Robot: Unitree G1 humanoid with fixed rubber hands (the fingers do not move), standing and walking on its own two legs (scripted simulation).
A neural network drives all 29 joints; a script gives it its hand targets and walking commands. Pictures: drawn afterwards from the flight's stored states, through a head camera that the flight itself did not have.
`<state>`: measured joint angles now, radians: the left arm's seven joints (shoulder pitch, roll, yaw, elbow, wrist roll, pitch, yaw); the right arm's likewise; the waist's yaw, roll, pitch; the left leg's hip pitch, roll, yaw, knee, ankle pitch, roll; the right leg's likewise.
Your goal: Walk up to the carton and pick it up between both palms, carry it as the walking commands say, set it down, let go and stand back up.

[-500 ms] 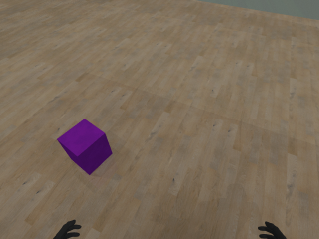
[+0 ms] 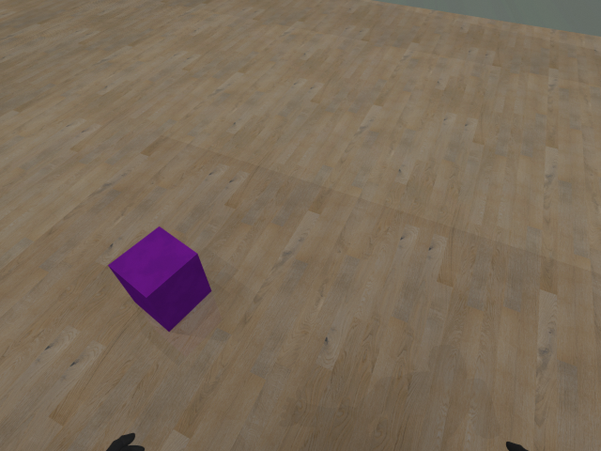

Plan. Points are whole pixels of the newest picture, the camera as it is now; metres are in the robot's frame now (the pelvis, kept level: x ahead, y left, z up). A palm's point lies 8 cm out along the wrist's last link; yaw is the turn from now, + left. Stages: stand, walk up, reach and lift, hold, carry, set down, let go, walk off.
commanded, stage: stand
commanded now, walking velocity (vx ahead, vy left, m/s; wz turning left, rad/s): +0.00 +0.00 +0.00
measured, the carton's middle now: (164, 279) +0.75 +0.53 -0.64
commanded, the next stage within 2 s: walk up in 0.48 s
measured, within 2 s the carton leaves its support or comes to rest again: neither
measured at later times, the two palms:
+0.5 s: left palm out of the picture +0.07 +0.29 -0.10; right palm out of the picture +0.09 -0.30 -0.10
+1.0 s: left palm out of the picture +0.03 +0.42 -0.10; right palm (514, 441) +0.17 -0.27 -0.09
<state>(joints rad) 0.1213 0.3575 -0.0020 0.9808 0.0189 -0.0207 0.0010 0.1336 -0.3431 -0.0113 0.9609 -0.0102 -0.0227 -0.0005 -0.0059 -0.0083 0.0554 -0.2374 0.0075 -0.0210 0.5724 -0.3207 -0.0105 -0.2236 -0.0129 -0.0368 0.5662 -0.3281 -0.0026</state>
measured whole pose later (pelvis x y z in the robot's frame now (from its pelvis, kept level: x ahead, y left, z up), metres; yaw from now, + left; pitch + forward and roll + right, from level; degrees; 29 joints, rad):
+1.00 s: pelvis +0.02 +0.06 -0.02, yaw +13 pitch -2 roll -1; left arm 0.22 0.49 0.11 0.88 0.05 -0.06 -0.01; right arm 0.25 -0.48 -0.11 0.86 -0.03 0.01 0.13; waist -0.01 0.00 0.07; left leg -0.41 0.10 -0.01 0.67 -0.24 0.00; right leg -0.17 -0.16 -0.18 0.75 -0.50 -0.01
